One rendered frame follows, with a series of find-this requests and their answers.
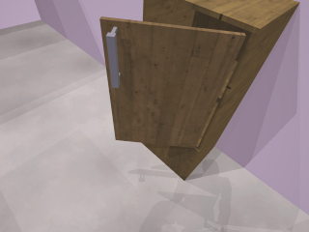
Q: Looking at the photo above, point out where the handle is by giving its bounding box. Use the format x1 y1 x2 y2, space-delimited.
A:
106 26 121 88

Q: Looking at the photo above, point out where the cupboard door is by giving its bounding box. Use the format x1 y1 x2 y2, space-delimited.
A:
99 16 246 148

